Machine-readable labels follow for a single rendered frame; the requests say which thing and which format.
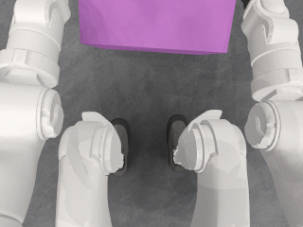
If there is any right robot upper arm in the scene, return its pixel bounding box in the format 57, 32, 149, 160
244, 100, 303, 227

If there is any left robot shin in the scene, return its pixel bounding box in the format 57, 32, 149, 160
58, 112, 124, 173

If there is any left robot upper arm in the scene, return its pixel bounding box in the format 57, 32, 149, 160
0, 81, 64, 227

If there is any carton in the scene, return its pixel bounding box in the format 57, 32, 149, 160
78, 0, 236, 55

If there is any robot left forearm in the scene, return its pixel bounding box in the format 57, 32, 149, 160
0, 0, 71, 88

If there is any robot right forearm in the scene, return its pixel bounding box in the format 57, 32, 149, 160
241, 0, 303, 102

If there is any robot left thigh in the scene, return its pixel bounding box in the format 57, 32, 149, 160
55, 121, 119, 227

